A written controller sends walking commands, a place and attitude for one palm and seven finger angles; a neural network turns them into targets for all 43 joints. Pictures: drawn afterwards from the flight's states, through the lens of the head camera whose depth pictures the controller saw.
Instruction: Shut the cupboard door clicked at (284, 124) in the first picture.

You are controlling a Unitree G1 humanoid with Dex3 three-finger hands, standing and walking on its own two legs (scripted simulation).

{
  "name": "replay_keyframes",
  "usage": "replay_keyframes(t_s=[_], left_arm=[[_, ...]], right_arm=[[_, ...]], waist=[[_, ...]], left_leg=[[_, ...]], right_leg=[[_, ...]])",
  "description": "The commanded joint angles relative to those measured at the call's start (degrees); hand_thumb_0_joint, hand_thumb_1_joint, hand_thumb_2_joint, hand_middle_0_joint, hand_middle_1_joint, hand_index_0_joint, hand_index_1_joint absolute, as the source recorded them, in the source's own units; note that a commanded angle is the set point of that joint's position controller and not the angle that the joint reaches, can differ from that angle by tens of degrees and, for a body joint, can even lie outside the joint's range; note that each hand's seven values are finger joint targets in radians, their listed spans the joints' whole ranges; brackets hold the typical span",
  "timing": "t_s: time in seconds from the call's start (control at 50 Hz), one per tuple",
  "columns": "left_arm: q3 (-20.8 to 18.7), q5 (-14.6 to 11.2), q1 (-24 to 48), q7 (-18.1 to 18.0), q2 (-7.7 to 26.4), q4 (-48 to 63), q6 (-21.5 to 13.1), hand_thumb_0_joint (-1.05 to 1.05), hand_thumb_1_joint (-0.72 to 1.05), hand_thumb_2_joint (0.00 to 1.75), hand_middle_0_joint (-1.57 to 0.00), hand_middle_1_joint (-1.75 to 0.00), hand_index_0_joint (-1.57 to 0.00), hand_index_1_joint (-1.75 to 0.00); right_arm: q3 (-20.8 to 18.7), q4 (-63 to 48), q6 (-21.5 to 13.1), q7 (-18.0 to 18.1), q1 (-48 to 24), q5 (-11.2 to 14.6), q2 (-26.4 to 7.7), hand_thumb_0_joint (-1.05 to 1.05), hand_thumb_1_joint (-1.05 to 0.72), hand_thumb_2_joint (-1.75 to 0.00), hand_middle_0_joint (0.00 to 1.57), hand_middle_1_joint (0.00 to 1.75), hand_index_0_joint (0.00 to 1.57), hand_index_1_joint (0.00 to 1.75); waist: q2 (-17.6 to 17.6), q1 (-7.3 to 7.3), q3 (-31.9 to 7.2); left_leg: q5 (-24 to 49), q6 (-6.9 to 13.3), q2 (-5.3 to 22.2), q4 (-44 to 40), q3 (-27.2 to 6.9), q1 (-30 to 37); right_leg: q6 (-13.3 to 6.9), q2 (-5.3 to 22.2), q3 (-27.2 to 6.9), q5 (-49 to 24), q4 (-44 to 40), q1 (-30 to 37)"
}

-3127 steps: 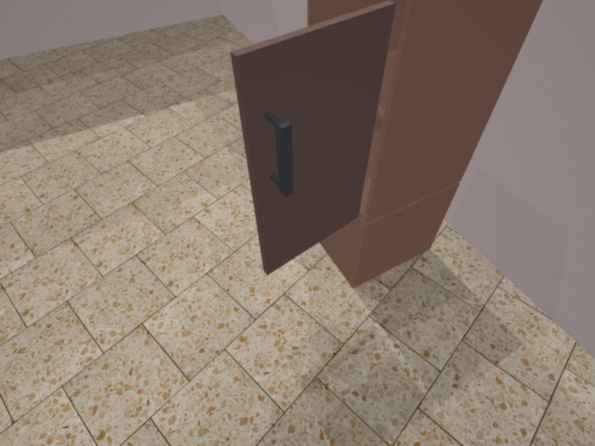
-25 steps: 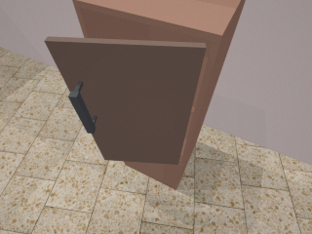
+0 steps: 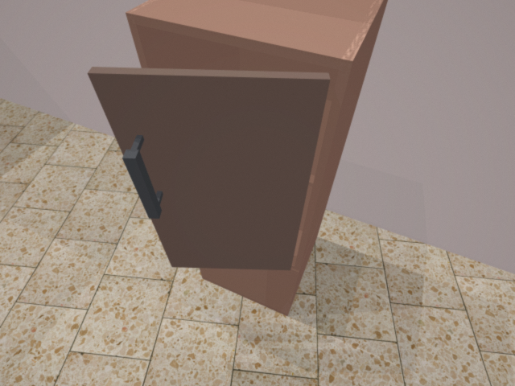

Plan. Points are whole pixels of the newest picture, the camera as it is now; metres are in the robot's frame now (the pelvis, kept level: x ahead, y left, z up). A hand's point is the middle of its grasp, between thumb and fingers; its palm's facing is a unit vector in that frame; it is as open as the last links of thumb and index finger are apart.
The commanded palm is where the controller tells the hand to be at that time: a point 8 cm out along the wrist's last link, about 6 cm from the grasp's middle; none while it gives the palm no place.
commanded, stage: come to a stop and stand still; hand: left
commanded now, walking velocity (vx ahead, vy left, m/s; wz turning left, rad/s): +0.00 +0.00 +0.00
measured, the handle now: (147, 179) +0.44 +0.22 +0.06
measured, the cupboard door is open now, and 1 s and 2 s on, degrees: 23 23 23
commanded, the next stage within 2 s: look again from close up in 0.46 s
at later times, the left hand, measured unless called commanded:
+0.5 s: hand out of the picture -0.02 +0.13 -0.18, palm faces +0.04 -0.99 -0.15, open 7.4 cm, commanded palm none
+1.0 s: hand out of the picture +0.02 +0.22 -0.17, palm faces +0.02 -0.98 -0.21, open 7.4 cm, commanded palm none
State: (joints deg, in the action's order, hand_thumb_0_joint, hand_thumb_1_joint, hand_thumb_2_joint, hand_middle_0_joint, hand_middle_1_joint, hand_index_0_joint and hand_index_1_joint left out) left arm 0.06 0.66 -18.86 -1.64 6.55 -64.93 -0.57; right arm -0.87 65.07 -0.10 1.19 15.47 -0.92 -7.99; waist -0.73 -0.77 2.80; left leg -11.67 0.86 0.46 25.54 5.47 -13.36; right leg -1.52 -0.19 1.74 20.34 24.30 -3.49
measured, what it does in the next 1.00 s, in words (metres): stands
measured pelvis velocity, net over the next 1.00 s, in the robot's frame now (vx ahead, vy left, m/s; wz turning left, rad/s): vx -0.02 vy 0.03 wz -0.01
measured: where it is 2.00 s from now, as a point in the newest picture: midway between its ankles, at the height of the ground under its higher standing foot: outside the picture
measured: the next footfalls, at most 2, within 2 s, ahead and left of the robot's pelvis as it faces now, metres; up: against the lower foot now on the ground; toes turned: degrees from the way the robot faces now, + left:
none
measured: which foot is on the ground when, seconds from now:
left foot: down 0.00-1.00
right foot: down 0.00-1.00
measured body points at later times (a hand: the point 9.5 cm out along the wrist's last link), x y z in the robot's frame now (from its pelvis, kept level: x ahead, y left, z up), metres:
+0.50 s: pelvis +0.02 -0.02 +0.00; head +0.04 -0.02 +0.45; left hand -0.02 +0.18 -0.16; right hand +0.00 -0.23 -0.17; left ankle +0.02 +0.11 -0.74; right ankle -0.08 -0.10 -0.74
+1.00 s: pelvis -0.02 +0.03 -0.01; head -0.03 +0.04 +0.44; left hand +0.02 +0.27 -0.16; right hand +0.05 -0.21 -0.15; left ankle +0.02 +0.12 -0.74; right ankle -0.08 -0.10 -0.74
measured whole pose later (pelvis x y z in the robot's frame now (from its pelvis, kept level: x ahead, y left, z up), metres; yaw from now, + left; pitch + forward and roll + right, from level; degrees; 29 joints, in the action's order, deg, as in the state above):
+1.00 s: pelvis -0.02 +0.03 -0.01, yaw -1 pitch -2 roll -1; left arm 0.2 0.9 -17.3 -2.1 11.2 -54.6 0.5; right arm -0.4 57.2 0.2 0.5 11.7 -1.0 -10.5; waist -0.8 0.4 0.5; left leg -13.1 3.1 -0.7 30.7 4.4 -15.6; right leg 0.9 0.8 0.7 20.8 28.3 -5.3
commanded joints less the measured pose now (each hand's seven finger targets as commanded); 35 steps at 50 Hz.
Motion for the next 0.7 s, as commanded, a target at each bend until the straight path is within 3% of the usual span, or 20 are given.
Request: replay_keyframes(t_s=[0.0, 0.1, 0.14, 0.22, 0.42, 0.44, 0.46, 0.48, 0.5, 0.52, 0.54, 0.56, 0.58, 0.62, 0.64, 0.68], left_arm=[[-0.3, -0.2, -4.4, -0.9, 4.5, 0.1, -1.0, 0.0, 0.9, 0.9, -0.2, -0.3, -0.2, -0.3], [-0.2, -0.3, -6.4, -1.2, 3.4, -1.0, -0.9, 0.0, 0.9, 0.9, -0.2, -0.3, -0.2, -0.3], [-0.1, -0.1, -6.8, -1.3, 3.2, -1.0, -1.0, 0.0, 0.9, 0.9, -0.2, -0.3, -0.2, -0.3], [-0.2, -0.2, -7.5, -1.5, 2.5, -1.2, -1.1, 0.0, 0.9, 0.9, -0.2, -0.3, -0.2, -0.3], [-0.5, -0.1, -7.9, -1.8, 2.7, -0.9, -1.1, 0.0, 0.9, 0.9, -0.2, -0.3, -0.2, -0.3], [-0.1, 1.0, -5.5, -1.8, 15.6, 5.0, -2.0, 0.0, 0.9, 0.9, -0.2, -0.3, -0.2, -0.3], [-1.9, 0.9, -3.5, -1.9, 10.0, 5.2, -2.3, 0.0, 0.9, 0.9, -0.2, -0.3, -0.2, -0.3], [-1.5, 0.5, -4.5, -2.0, 9.0, 5.6, -2.8, 0.0, 0.9, 0.9, -0.2, -0.3, -0.2, -0.3], [-1.6, 0.4, -6.4, -2.0, 7.9, 5.4, -2.8, 0.0, 0.9, 0.9, -0.2, -0.3, -0.2, -0.3], [-1.9, 0.5, -7.3, -2.0, 8.2, 5.5, -2.6, 0.0, 0.9, 0.9, -0.2, -0.3, -0.2, -0.3], [-1.6, 0.5, -7.8, -2.1, 8.7, 5.6, -2.5, 0.0, 0.9, 0.9, -0.2, -0.3, -0.2, -0.3], [-1.8, 0.5, -7.9, -2.1, 9.0, 6.1, -2.1, 0.0, 0.9, 0.9, -0.2, -0.3, -0.2, -0.3], [-1.9, 0.6, -7.5, -2.1, 9.5, 6.9, -1.7, 0.0, 0.9, 0.9, -0.2, -0.3, -0.2, -0.3], [-2.0, 0.6, -6.1, -2.0, 10.1, 9.2, -1.2, 0.0, 0.9, 0.9, -0.2, -0.3, -0.2, -0.3], [-1.9, 0.7, -5.2, -2.0, 10.6, 9.9, -1.2, 0.0, 0.9, 0.9, -0.2, -0.3, -0.2, -0.3], [-2.2, 0.2, -4.8, -1.9, 11.4, 11.2, -0.6, 0.0, 0.9, 0.9, -0.2, -0.3, -0.2, -0.3]], right_arm=[[0.0, 0.4, -1.1, 1.0, 3.4, 0.4, -3.1, 0.0, -0.9, -0.9, 0.2, 0.3, 0.2, 0.3], [0.1, 1.7, -1.0, 1.3, 4.0, 0.5, -2.1, 0.0, -0.9, -0.9, 0.2, 0.3, 0.2, 0.3], [0.1, 1.9, -1.0, 1.4, 4.2, 0.6, -1.7, 0.0, -0.9, -0.9, 0.2, 0.3, 0.2, 0.3], [-0.1, 1.9, -1.2, 1.6, 4.4, 0.5, -1.4, 0.0, -0.9, -0.9, 0.2, 0.3, 0.2, 0.3], [0.1, 1.8, -1.2, 1.7, 4.1, 0.5, -1.4, 0.0, -0.9, -0.9, 0.2, 0.3, 0.2, 0.3], [-0.3, -6.6, -1.1, 0.6, -0.6, 0.5, -8.8, 0.0, -0.9, -0.9, 0.2, 0.3, 0.2, 0.3], [-1.7, -7.1, -2.3, 1.2, 2.2, -0.5, -7.5, 0.0, -0.9, -0.9, 0.2, 0.3, 0.2, 0.3], [-1.2, -6.6, -2.6, 1.5, 4.0, -0.7, -5.1, 0.0, -0.9, -0.9, 0.2, 0.3, 0.2, 0.3], [-1.0, -7.2, -2.5, 1.7, 4.6, -0.3, -4.2, 0.0, -0.9, -0.9, 0.2, 0.3, 0.2, 0.3], [-1.1, -8.1, -2.1, 1.6, 3.8, -0.1, -4.5, 0.0, -0.9, -0.9, 0.2, 0.3, 0.2, 0.3], [-0.7, -9.1, -1.9, 1.4, 2.9, -0.2, -4.4, 0.0, -0.9, -0.9, 0.2, 0.3, 0.2, 0.3], [-1.0, -10.0, -1.4, 1.3, 1.4, -0.1, -4.7, 0.0, -0.9, -0.9, 0.2, 0.3, 0.2, 0.3], [-1.3, -10.6, -0.9, 1.3, 0.3, 0.0, -5.1, 0.0, -0.9, -0.9, 0.2, 0.3, 0.2, 0.3], [-1.6, -11.2, -0.4, 1.4, 0.1, 0.1, -5.6, 0.0, -0.9, -0.9, 0.2, 0.3, 0.2, 0.3], [-1.4, -11.0, -0.5, 1.2, 1.7, 0.0, -5.4, 0.0, -0.9, -0.9, 0.2, 0.3, 0.2, 0.3], [-1.8, -10.7, -0.5, 1.2, 1.9, 0.0, -7.0, 0.0, -0.9, -0.9, 0.2, 0.3, 0.2, 0.3]], waist=[[-0.3, 0.36, 2.9], [0.8, 0.76, 3.3], [-0.8, 0.8, 3.2], [0.1, 0.88, 1.5], [-1.3, 1.24, 2.3], [1.8, 0.08, 5.6], [7.9, -0.77, -1.7], [8.0, -0.44, -9.1], [1.7, 0.27, -10.6], [-4.2, 0.74, -8.0], [-8.7, 1.12, -6.1], [-10.9, 1.23, -3.3], [-10.4, 1.17, -1.5], [-8.3, 0.5, -0.4], [-6.0, -0.26, -1.6], [-3.0, -0.01, -1.8]], left_leg=[[10.1, 1.0, 5.6, -3.0, -5.4, 6.5], [10.8, 0.9, 5.6, -3.5, -5.6, 6.9], [10.9, 0.9, 5.7, -3.4, -5.5, 6.9], [12.5, 0.9, 5.7, -3.0, -5.3, 7.9], [14.2, 0.7, 5.7, -2.5, -4.5, 7.5], [12.5, 0.5, 3.4, 2.6, -8.0, 5.5], [14.9, 0.7, 4.7, 5.8, -5.8, 4.0], [21.0, 1.4, 4.2, 8.4, -6.1, 5.2], [19.9, 1.3, 4.1, 9.7, -5.5, 3.0], [13.3, 0.9, 2.9, 10.3, -4.5, -1.7], [5.8, 0.8, 1.6, 9.9, -3.1, -5.3], [-2.2, 0.8, 0.5, 10.2, -2.8, -7.8], [-4.8, 0.9, 0.2, 10.4, -2.6, -8.5], [-3.0, 1.2, 0.2, 8.9, -2.8, -6.3], [2.9, 1.4, 0.0, 7.0, -2.0, -3.9], [14.9, 2.0, 1.8, 7.6, -2.9, 1.2]], right_leg=[[-0.5, 6.6, -4.5, -16.6, -6.7, -7.3], [-0.3, 6.4, -4.4, -16.5, -7.6, -6.6], [0.0, 6.3, -4.2, -17.7, -7.6, -6.1], [0.1, 6.6, -4.3, -20.9, -7.1, -5.3], [0.8, 6.8, -3.9, -27.1, -6.3, -4.1], [1.6, 7.4, -5.2, -30.8, -6.4, -9.9], [-0.3, 9.0, -6.7, -30.7, -0.7, -6.3], [-1.6, 8.6, -6.5, -43.2, 2.3, -2.1], [-1.8, 8.9, -6.6, -50.2, 2.9, -0.3], [-2.0, 9.4, -6.9, -57.6, 3.1, 1.5], [-1.8, 10.2, -6.9, -66.9, 4.6, 4.0], [-1.8, 10.8, -7.2, -69.3, 5.0, 4.0], [-1.9, 11.0, -7.3, -68.5, 5.1, 2.9], [-2.2, 10.1, -7.5, -62.2, 5.2, -0.1], [-1.9, 9.1, -6.8, -62.8, 6.9, 0.0], [-0.4, 7.2, -5.4, -53.2, 7.1, -3.7]])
